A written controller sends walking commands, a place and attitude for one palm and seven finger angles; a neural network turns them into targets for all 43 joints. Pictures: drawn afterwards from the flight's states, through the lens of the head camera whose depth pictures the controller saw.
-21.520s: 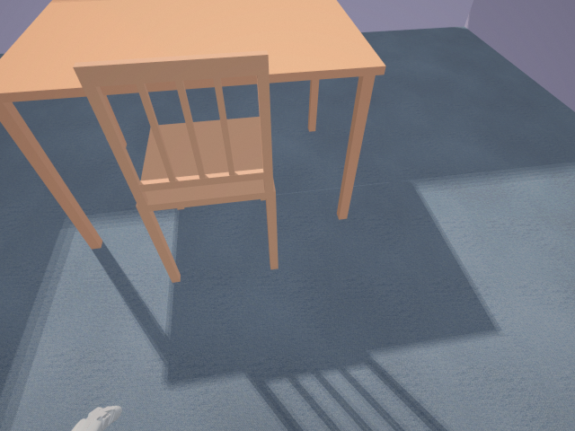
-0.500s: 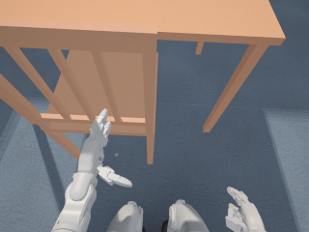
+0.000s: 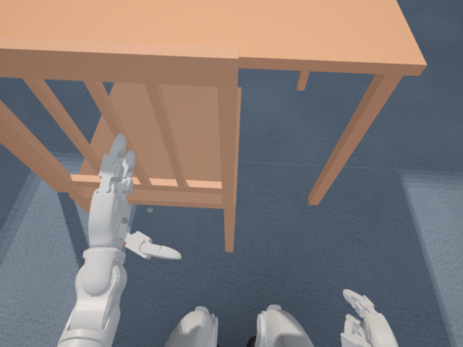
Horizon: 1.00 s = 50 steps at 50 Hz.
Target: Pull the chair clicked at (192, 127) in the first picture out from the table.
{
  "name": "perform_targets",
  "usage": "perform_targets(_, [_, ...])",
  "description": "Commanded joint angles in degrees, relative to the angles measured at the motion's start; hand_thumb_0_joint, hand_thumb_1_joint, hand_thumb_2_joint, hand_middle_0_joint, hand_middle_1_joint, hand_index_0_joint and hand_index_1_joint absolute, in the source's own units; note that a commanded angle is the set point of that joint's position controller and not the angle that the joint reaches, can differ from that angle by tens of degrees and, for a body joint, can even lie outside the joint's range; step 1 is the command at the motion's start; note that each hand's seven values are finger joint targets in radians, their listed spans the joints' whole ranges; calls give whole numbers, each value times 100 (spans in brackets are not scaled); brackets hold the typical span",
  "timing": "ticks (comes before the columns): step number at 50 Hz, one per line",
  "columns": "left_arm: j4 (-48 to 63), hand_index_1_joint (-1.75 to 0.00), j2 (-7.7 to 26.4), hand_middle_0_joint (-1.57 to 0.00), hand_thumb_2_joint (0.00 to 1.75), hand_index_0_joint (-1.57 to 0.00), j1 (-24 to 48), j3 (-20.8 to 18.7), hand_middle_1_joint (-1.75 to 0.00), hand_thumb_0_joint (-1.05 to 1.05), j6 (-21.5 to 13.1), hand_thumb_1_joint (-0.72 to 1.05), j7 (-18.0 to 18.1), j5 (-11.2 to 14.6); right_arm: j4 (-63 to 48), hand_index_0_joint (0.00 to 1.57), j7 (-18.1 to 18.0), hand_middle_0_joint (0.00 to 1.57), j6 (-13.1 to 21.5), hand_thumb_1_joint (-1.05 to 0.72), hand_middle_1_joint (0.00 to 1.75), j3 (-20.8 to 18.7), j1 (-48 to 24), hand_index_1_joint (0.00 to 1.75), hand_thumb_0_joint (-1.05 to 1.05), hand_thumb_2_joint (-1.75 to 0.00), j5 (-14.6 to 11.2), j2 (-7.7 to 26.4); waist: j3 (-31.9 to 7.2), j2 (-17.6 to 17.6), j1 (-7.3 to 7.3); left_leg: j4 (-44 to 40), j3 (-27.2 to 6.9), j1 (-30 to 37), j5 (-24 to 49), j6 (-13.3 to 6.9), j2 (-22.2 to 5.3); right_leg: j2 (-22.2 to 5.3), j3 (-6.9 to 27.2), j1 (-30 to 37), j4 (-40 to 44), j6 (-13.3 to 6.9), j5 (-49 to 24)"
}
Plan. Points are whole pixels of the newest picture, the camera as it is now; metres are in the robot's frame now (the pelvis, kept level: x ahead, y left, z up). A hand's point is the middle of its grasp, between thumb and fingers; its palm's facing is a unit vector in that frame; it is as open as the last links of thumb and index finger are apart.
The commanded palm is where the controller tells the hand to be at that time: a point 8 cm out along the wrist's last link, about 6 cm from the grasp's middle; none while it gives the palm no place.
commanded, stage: aim the fingers beside a spindle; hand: left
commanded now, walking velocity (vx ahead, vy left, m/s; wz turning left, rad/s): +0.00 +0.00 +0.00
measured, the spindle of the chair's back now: (124, 141) +0.47 +0.22 +0.03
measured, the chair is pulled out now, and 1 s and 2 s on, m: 0.00 0.00 0.00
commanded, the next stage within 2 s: push the fingers through the gap in 1.06 s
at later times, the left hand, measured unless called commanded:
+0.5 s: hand (185, 243) +0.29 +0.09 -0.02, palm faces -0.16 -0.99 +0.05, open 17.0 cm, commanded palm +0.30 +0.17 +0.02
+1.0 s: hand (154, 215) +0.31 +0.13 +0.06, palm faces +0.02 -1.00 -0.05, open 16.9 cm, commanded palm +0.30 +0.19 +0.03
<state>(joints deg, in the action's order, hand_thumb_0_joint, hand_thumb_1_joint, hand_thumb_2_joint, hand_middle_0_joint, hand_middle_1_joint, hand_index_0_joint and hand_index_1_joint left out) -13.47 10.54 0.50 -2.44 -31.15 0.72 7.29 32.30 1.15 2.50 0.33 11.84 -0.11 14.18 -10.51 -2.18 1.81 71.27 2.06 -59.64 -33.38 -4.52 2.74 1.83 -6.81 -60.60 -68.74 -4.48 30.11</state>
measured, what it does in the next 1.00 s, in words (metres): stands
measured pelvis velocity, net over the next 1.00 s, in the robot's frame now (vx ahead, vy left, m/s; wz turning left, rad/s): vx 0.00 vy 0.00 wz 0.00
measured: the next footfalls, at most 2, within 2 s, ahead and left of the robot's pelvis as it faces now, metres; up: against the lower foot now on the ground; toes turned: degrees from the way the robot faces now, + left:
none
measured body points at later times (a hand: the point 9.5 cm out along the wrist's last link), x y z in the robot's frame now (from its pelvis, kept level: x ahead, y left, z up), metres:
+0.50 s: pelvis +0.00 +0.00 +0.00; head +0.10 +0.00 +0.44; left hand +0.30 +0.15 -0.02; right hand +0.16 -0.24 -0.11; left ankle +0.00 +0.07 -0.63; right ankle +0.02 -0.08 -0.63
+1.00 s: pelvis +0.00 +0.00 +0.00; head +0.10 +0.00 +0.44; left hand +0.30 +0.19 +0.06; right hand +0.16 -0.25 -0.10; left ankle +0.00 +0.07 -0.63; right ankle +0.02 -0.08 -0.63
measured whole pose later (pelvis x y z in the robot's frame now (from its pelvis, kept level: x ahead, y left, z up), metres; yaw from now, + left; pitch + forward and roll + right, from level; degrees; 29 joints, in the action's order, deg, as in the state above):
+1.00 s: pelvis +0.00 +0.00 +0.00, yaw +0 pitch +21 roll -1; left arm -8.3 10.2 -3.9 -1.0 -30.9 1.6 7.1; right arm 31.6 0.0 3.5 0.0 12.1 -0.1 13.5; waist -9.9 -1.4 2.4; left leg 70.1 2.3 -58.5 -33.1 -4.3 2.6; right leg 2.1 -6.4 -59.7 -67.8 -4.6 29.8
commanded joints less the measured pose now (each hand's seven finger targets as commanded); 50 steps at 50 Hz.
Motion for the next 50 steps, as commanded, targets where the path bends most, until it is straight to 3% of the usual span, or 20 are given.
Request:
perform_targets(1, [-775, -8, -744, -6, 30, -6, 244, 1074, -8, 0, 560, -50, -704, 46, -834, 20, 38, 20, 112, -90, 30, -244, -2, 30, 0, -90, -201, 866, -952, 800, 413, -958, -685, 404, 1114, 247, -243, -169, 682, 1163, 1088, 272, -967])
perform_targets(5, [431, -8, -80, -6, 30, -6, 1070, 604, -8, 0, 551, -50, -834, 259, -1068, 20, -99, 20, 121, -90, 30, -306, -3, 30, 0, -90, -198, 888, -1795, 367, 212, -946, -684, 810, 1392, 225, -227, -217, 729, 1395, 1027, 243, -1128])
perform_targets(8, [2532, -8, 1001, -6, 30, -6, 1680, -468, -8, 0, -219, -50, -122, 252, -1034, 20, -169, 20, 254, -90, 30, -298, 12, 30, 0, -90, -16, 710, -3074, -551, -205, -957, -697, 1825, 2529, 386, -229, -200, 779, 1773, 736, 185, -1875])
perform_targets(9, [2804, -8, 1444, -6, 30, -6, 1445, -918, -8, 0, -412, -50, 187, 192, -940, 20, -186, 20, 255, -90, 30, -276, 102, 30, 0, -90, 28, 685, -3063, -604, -304, -992, -730, 1875, 2797, 507, -241, -146, 717, 1701, 616, 153, -1981])
perform_targets(13, [1458, -8, 615, -6, 30, -6, 950, -397, -8, 0, -494, -50, 534, -54, -697, 20, -41, 20, 206, -90, 30, -208, -89, 30, 0, -90, 78, 549, -2039, -117, 85, -851, -685, 1164, 2393, 404, -247, -164, 720, 1498, 668, 239, -1852])
perform_targets(16, [-598, -8, -207, -6, 30, -6, 121, 427, -8, 0, 152, -50, -77, -182, -679, 20, 60, 20, 104, -90, 30, -216, -56, 30, 0, -90, -35, 740, -1028, 733, 369, -818, -645, 299, 1282, 288, -256, -145, 700, 1170, 918, 294, -1176])
perform_targets(19, [-759, -8, -987, -6, 30, -6, 307, 1375, -8, 0, 772, -50, -898, 87, -982, 20, 26, 20, 89, -90, 30, -233, -67, 30, 0, -90, -292, 861, -979, 715, 394, -1024, -655, 515, 1032, 223, -210, -180, 771, 1266, 1238, 243, -848])
perform_targets(22, [158, -8, -268, -6, 30, -6, 1094, 819, -8, 0, 688, -50, -982, 298, -1051, 20, -110, 20, 107, -90, 30, -285, 11, 30, 0, -90, -239, 893, -1607, 544, 311, -904, -673, 623, 1207, 201, -203, -232, 789, 1433, 1140, 253, -989])
perform_targets(25, [2583, -8, 1162, -6, 30, -6, 1893, -560, -8, 0, -176, -50, -211, 292, -1051, 20, -220, 20, 254, -90, 30, -296, 11, 30, 0, -90, -26, 758, -3082, -537, -205, -919, -694, 1697, 2392, 348, -216, -204, 810, 1786, 734, 179, -1829])
perform_targets(27, [2769, -8, 1228, -6, 30, -6, 1196, -766, -8, 0, -453, -50, 293, 163, -916, 20, -190, 20, 287, -90, 30, -239, 117, 30, 0, -90, 22, 595, -3140, -714, -271, -1051, -732, 2145, 3081, 550, -244, -173, 723, 1723, 618, 150, -2142])
perform_targets(30, [1698, -8, 764, -6, 30, -6, 987, -537, -8, 0, -499, -50, 610, -58, -718, 20, -98, 20, 211, -90, 30, -202, -68, 30, 0, -90, 70, 492, -2237, -185, 26, -858, -663, 1298, 2646, 424, -241, -148, 747, 1585, 634, 225, -2053])
perform_targets(33, [-615, -8, -60, -6, 30, -6, 317, 248, -8, 0, 113, -50, 54, -181, -618, 20, 38, 20, 118, -90, 30, -189, -55, 30, 0, -90, -5, 696, -974, 660, 368, -754, -589, 163, 1257, 289, -214, -153, 763, 1266, 946, 299, -1182])
perform_targets(34, [-1038, -8, -369, -6, 30, -6, 57, 532, -8, 0, 358, -50, -263, -142, -688, 20, 60, 20, 103, -90, 30, -206, -36, 30, 0, -90, -85, 758, -908, 835, 393, -818, -565, 109, 1186, 257, -202, -164, 809, 1340, 1054, 290, -1155])
perform_targets(38, [-723, -8, -725, -6, 30, -6, 351, 1131, -8, 0, 949, -50, -1207, 338, -1040, 20, -49, 20, 85, -90, 30, -251, 29, 30, 0, -90, -342, 918, -1264, 762, 347, -944, -585, 388, 1133, 197, -172, -240, 905, 1672, 1333, 278, -1039])
perform_targets(39, [-277, -8, -481, -6, 30, -6, 722, 924, -8, 0, 839, -50, -1201, 435, -1066, 20, -90, 20, 114, -90, 30, -259, 26, 30, 0, -90, -300, 900, -1463, 688, 359, -855, -590, 426, 1266, 188, -185, -251, 909, 1660, 1243, 281, -1199])
perform_targets(41, [1619, -8, 658, -6, 30, -6, 1586, -93, -8, 0, 247, -50, -844, 492, -1086, 20, -199, 20, 223, -90, 30, -321, -31, 30, 0, -90, -157, 831, -2624, -7, 21, -810, -585, 1020, 1944, 227, -201, -258, 958, 2086, 979, 241, -1846])
perform_targets(43, [2924, -8, 1220, -6, 30, -6, 1470, -724, -8, 0, -387, -50, -226, 450, -976, 20, -230, 20, 370, -90, 30, -285, 108, 30, 0, -90, -31, 655, -3244, -538, -232, -951, -600, 1790, 2813, 374, -221, -208, 859, 2220, 769, 165, -2407])
perform_targets(44, [2995, -8, 1653, -6, 30, -6, 1139, -1047, -8, 0, -434, -50, 42, 321, -916, 20, -232, 20, 356, -90, 30, -258, 186, 30, 0, -90, 4, 684, -3197, -762, -298, -1008, -608, 1902, 2978, 448, -223, -166, 820, 2100, 721, 153, -2382])
perform_targets(47, [2289, -8, 922, -6, 30, -6, 921, -646, -8, 0, -577, -50, 432, 98, -708, 20, -152, 20, 331, -90, 30, -213, 11, 30, 0, -90, 49, 492, -2264, -495, -6, -939, -647, 1506, 2897, 470, -254, -155, 727, 1603, 656, 183, -2200])
perform_targets(50, [-346, -8, 38, -6, 30, -6, 242, 109, -8, 0, -62, -50, 62, -133, -539, 20, 17, 20, 233, -90, 30, -194, -29, 30, 0, -90, 16, 668, -975, 516, 433, -712, -619, 343, 1619, 299, -243, -143, 706, 1183, 872, 300, -1478])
